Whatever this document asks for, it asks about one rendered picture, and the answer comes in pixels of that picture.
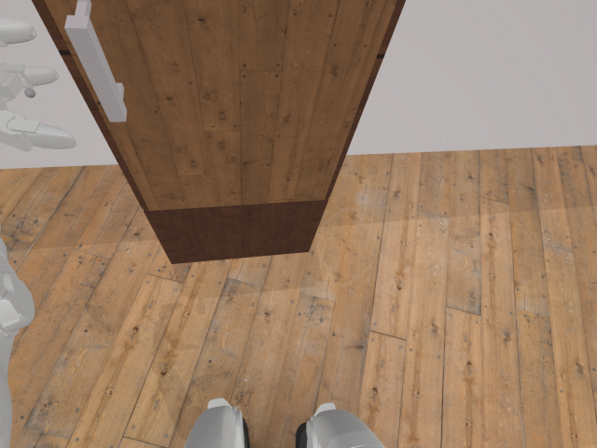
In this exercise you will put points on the left robot thigh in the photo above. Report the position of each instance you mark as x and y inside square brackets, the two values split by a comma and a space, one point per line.
[218, 427]

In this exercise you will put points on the left robot upper arm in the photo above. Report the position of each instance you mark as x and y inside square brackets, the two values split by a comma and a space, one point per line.
[17, 310]

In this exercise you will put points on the cupboard door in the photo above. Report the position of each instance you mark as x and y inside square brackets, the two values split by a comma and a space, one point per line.
[234, 102]

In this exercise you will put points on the right robot shin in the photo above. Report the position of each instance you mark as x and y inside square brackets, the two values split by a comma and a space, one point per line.
[324, 407]

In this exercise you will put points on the handle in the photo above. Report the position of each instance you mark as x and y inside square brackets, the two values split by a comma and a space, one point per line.
[89, 51]

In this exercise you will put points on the left robot hand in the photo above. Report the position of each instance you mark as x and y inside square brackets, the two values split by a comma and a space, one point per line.
[15, 130]

